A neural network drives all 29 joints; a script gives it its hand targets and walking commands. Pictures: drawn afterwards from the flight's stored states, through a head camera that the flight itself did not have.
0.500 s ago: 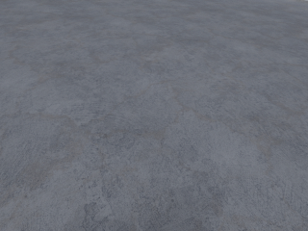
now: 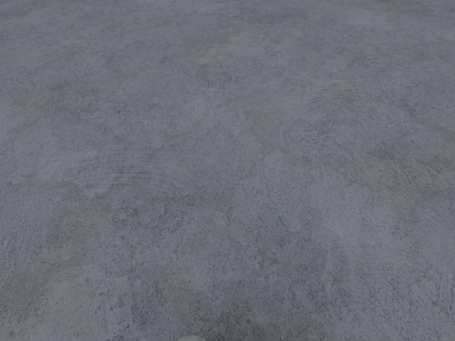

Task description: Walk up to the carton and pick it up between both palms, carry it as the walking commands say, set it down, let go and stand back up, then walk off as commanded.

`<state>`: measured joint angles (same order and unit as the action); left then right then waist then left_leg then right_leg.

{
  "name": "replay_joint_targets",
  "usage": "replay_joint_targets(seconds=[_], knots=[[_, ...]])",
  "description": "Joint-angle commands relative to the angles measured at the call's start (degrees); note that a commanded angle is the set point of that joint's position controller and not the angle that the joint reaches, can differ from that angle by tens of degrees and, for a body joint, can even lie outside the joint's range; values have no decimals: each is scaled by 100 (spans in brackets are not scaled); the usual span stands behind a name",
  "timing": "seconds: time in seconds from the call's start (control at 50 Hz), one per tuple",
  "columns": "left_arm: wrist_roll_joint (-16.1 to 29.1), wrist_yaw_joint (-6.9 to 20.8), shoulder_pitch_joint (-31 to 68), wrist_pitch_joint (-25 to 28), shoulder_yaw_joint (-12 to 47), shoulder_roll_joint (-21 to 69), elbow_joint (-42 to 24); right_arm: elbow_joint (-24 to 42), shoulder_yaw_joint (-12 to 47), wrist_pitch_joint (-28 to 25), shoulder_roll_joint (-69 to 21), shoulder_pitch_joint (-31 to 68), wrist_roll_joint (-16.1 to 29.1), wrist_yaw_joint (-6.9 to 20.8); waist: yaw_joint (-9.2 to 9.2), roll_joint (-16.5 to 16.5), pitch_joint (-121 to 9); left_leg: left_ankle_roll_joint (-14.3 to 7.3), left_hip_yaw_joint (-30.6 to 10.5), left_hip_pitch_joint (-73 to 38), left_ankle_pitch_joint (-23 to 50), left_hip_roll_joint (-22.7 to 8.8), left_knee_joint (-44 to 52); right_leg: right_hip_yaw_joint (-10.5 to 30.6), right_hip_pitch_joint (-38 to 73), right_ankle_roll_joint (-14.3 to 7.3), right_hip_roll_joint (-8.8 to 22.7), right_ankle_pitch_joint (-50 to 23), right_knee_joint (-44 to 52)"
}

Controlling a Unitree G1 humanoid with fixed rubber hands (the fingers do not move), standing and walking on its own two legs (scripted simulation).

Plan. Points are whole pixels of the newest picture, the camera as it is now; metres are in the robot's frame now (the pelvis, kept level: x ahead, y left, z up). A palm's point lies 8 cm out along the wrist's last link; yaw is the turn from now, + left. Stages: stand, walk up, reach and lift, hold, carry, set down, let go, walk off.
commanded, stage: walk off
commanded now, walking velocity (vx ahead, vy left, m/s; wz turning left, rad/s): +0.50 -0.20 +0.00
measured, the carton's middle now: out of the picture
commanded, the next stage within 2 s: stand in 0.42 s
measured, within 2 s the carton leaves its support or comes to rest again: neither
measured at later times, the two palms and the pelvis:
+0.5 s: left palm (153, 250) +0.34 +0.19 -0.12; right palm out of the picture +0.14 -0.26 -0.12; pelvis +0.24 -0.05 +0.01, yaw -3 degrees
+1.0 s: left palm (185, 235) +0.39 +0.13 -0.14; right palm (354, 189) +0.48 -0.30 -0.11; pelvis +0.38 -0.09 +0.01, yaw -2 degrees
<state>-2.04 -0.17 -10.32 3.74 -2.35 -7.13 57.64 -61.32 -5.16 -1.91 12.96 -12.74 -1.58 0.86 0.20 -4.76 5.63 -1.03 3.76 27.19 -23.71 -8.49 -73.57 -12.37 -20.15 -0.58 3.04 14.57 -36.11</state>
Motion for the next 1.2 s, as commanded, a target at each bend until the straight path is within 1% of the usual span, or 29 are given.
replay_joint_targets(seconds=[0.0, 0.06, 0.08, 0.1, 0.12, 0.14, 0.18, 0.26, 0.3, 0.36, 0.4, 0.48, 0.52, 0.54, 0.56, 0.58, 0.62, 0.64, 0.72, 0.78, 0.82, 0.84, 0.86, 0.88, 0.9, 0.96, 1.02, 1.12, 1.18], knots=[[-52, -117, -179, 63, -285, -1247, -172, 602, 93, -8, -33, -179, -47, 29, 1, 1723, -415, 13, -148, 163, -436, -344, 1628, 1892, 388, -844, 1673, 549, 2406], [-41, -47, 109, 23, -282, -1131, -132, 414, 120, 63, -79, -641, 19, -63, 405, 1474, -411, 138, 227, -1383, 45, -111, 3277, 1249, -464, -707, 1296, 616, 2022], [-10, -13, 231, 5, -208, -944, -154, 105, -17, 55, 301, -1235, 32, -110, 762, 674, -668, 96, 360, -2689, 918, 168, 3776, 1073, -1164, -526, 966, 830, 1141], [-9, 53, 144, 19, -105, -640, -170, -185, -159, 44, 663, -1928, -2, -154, 1091, -568, -997, -30, -96, -3706, 216, -123, 4264, 543, -1937, -324, 486, 1082, -297], [77, 108, -85, 70, 47, -224, -316, -192, -268, 68, 1346, -2264, -61, -216, 1183, -2429, -712, -345, -2449, -3694, -1777, -1660, 6025, 297, -2909, -103, -151, 1560, -2174], [-23, 145, 78, -26, -42, -400, -356, 28, -283, 143, 1361, -1730, -92, -291, 1020, -1855, -285, -549, -3545, -2784, -3199, -2302, 6823, 1040, -2964, 30, 93, 1294, -3315], [57, 229, 356, -112, -154, -845, -561, 302, -165, 104, 1039, -745, -31, -311, 561, -770, 386, -556, -2927, -1898, -2593, -2056, 6707, 1423, -3143, 34, 342, 559, -3788], [33, 365, -159, -199, -195, -628, -249, 395, 95, -252, 450, -471, 53, -195, 255, -701, 353, -351, -1446, -1800, -365, -1740, 6552, 1359, -2658, 294, 610, -335, -3234], [-24, 348, -211, -235, -217, -648, -214, 226, 103, -292, 390, -708, 47, -211, 151, -641, 446, -369, -1227, -1747, 545, -1680, 6425, 1318, -2431, 331, 690, -438, -3005], [39, 361, 59, -275, -200, -614, -443, 258, 26, -346, 579, -475, -45, -227, -14, -415, 570, -465, -228, -1256, 1165, -1286, 6485, 966, -1706, 399, 798, -566, -1704], [18, 418, 293, -280, -165, -551, -519, 220, 6, -341, 553, -553, -30, -211, 69, -442, 484, -389, 122, -1217, 1284, -891, 6390, 629, -1028, 445, 635, -884, -746], [82, 374, 184, -204, -168, -640, -361, 86, -153, -313, 773, -722, 91, -112, 155, -316, -91, -355, 375, -1608, 3133, -906, 5364, 223, 192, 141, 253, -1137, 455], [2, 230, -747, -126, -244, -841, 129, 14, -138, -315, 745, -826, 105, -94, -191, 690, -870, -144, 625, -1501, 3787, -396, 3598, -112, 1882, -38, -189, -1258, 1011], [-57, 116, -1854, -32, -370, -1353, 415, 104, -66, -324, 345, -862, 121, -85, -701, 1278, -1504, 121, 700, -480, 2125, 11, 2211, 891, 3342, -351, 805, -2822, 1008], [-49, -25, -2428, 20, -511, -1907, 526, 359, 34, -304, -95, -813, 188, -76, -816, 2586, -2326, 404, 640, 599, -1758, 692, 273, 2777, 4384, -981, 2619, -4717, 946], [-6, -97, -2394, 25, -439, -1838, 432, 335, 21, -198, -114, -764, 278, -153, -856, 1812, -2711, 358, 100, 614, -1326, 460, -452, 2826, 4300, -1571, 2708, -5090, 1124], [36, -137, -1346, 34, -297, -1232, 273, 125, -34, -92, 362, -580, 178, -144, -569, 1107, -2075, 316, -102, 865, -710, 178, -190, 2075, 3387, -1086, 2083, -4843, 1202], [36, -193, -1051, 54, -281, -1395, 160, 176, -51, -89, 224, -554, 140, -92, -434, 1660, -1879, 288, -272, 929, -771, 85, 99, 1864, 3142, -944, 1986, -4789, 1184], [40, -229, -273, -72, -98, -853, -2, 36, 252, 76, -507, -723, 54, -135, -114, 1884, -1357, 355, -1, -484, -795, -15, 2186, 1118, 1276, -763, 1689, -3240, 1515], [6, -193, -260, -156, -127, -934, 90, -145, 254, 118, -261, -977, 111, -174, 50, 1827, -1133, 431, 313, -1378, 344, 225, 3622, 1035, 610, -595, 1384, -2498, 1368], [97, -135, -191, -198, -42, -517, 15, -405, 207, 142, 44, -1781, -34, -242, 571, 505, -939, 295, -238, -2553, 1774, -141, 4956, 887, -623, -141, 1084, -752, 820], [248, -54, -188, -258, 89, -89, -19, -245, 139, 144, 651, -1486, -27, -241, 463, -1172, -896, -46, -1675, -2051, 1330, -1390, 6011, 385, -599, 365, 327, 704, 321], [299, -82, 95, -392, 77, -141, -116, 139, 128, 187, 981, -505, -26, -261, 322, -1246, -450, -540, -2036, -1077, 609, -1694, 6508, 439, -450, 455, 203, 1444, -210], [204, -109, 340, -516, -41, -547, -164, 209, 81, 206, 938, -12, -13, -322, 331, -865, -158, -831, -1525, -502, 240, -1480, 6352, 770, 37, 372, 355, 1305, -813], [205, -48, 267, -553, 10, -436, -116, 243, 226, 207, 490, 459, 66, -341, 86, -510, 123, -657, -1010, -294, 111, -1093, 6362, 610, 256, 337, 318, 944, -642], [165, -24, -461, -455, 124, -231, 174, 277, 412, 175, 167, 630, 140, -326, -195, -463, -178, -201, -434, -1083, 2134, -516, 5677, 661, 704, 320, 284, -395, 968], [47, -102, -707, -278, 32, -797, 412, 141, 319, 104, 243, 309, 243, -279, 53, 78, -688, 84, -25, -1896, 2505, -37, 5152, 888, 1259, 278, 678, -2417, 1379], [138, -221, -873, -255, 38, -620, 630, -102, 343, 74, 32, 63, 152, -307, 14, 829, -373, 25, -151, -2127, 2941, -78, 5343, 931, 1268, 216, 685, -2238, 1555], [136, -225, -817, -219, -24, -702, 620, -133, 330, 45, -38, -76, 169, -293, 83, 733, -669, 45, -17, -2251, 2684, 30, 5490, 904, 1434, 229, 643, -2125, 1602]])
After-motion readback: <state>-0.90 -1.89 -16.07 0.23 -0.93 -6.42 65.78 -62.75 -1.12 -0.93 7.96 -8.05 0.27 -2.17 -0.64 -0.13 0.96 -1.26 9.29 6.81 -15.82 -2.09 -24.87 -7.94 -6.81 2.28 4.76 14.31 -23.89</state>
